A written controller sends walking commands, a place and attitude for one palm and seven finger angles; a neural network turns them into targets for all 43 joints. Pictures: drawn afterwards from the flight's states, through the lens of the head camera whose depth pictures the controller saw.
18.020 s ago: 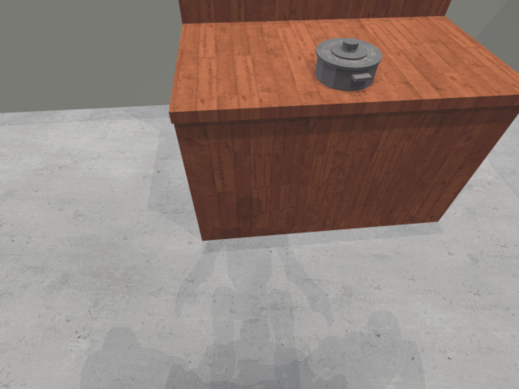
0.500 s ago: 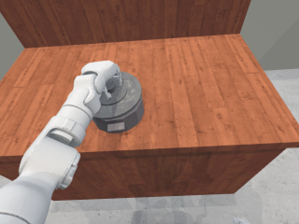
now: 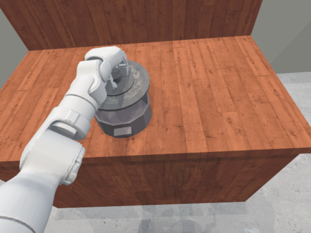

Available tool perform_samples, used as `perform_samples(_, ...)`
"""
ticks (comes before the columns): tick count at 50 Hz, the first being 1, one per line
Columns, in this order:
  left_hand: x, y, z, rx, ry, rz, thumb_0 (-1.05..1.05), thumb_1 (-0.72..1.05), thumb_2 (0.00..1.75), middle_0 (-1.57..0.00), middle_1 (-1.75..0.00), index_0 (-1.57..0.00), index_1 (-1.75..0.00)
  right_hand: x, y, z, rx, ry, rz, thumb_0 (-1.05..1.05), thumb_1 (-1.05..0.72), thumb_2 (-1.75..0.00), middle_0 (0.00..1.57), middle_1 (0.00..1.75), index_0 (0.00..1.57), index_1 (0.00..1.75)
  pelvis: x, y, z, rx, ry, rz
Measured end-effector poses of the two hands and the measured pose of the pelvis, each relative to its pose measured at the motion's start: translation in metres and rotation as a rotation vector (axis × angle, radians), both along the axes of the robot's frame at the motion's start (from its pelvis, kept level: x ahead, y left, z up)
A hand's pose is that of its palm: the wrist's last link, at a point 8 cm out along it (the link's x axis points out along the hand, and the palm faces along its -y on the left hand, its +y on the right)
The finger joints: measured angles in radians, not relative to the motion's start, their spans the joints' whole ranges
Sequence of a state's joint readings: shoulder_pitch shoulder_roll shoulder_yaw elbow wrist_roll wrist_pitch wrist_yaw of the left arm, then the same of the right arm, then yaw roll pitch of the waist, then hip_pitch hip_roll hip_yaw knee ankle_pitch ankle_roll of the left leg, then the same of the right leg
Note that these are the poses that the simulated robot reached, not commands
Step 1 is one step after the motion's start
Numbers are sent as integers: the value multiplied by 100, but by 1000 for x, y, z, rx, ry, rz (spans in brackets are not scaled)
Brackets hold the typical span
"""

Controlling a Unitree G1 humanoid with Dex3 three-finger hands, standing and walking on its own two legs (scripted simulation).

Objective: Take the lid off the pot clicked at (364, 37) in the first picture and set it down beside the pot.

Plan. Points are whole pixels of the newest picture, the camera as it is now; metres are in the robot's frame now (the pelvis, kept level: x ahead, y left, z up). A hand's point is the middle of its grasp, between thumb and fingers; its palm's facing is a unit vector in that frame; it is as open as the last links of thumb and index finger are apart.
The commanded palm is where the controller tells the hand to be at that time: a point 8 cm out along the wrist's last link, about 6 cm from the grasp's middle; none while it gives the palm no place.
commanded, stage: lift the lid straight up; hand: left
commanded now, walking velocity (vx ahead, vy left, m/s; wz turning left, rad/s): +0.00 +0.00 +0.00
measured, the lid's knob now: (113, 75) +0.51 +0.10 +0.14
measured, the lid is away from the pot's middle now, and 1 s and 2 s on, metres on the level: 0.01 0.02 0.12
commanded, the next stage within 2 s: move the lid sideways beside the pot in 0.92 s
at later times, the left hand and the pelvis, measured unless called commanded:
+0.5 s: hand (108, 65) +0.47 +0.09 +0.20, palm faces -0.25 -0.05 -0.97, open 7.5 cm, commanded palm +0.47 +0.10 +0.27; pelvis +0.00 +0.00 +0.00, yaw +0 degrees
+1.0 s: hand (97, 64) +0.47 +0.11 +0.21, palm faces -0.27 -0.01 -0.96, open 7.5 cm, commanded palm +0.47 +0.11 +0.29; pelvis -0.01 +0.01 +0.00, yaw +1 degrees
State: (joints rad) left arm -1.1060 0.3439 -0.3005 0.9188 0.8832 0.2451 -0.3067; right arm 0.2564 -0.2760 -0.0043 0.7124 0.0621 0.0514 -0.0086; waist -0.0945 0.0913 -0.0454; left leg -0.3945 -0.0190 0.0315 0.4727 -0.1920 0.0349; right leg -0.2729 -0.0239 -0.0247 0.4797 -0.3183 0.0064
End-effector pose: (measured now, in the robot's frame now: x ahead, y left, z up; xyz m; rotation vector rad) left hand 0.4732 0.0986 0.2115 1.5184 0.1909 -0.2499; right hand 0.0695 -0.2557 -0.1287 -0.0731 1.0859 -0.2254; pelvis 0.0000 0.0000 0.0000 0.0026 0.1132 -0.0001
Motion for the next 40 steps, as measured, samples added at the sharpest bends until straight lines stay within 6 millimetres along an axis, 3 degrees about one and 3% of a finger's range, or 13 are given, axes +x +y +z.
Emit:
perform_samples(22, -7, -11, 38, 5, -35, -1, 2, 26, 80, -60, -91, -66, -93, 20, 1, 6, 3, -71, 49, 1, -91, -90, 20, 30, 20, 30, -4, -2, 1, 3, -19, 10)
perform_samples(40, -9, 16, 67, 10, -26, 45, 2, 26, 80, -60, -92, -66, -94, 20, -2, 14, -30, -83, 51, 1, -91, -90, 20, 30, 20, 30, -6, 0, 2, -1, -35, 13)
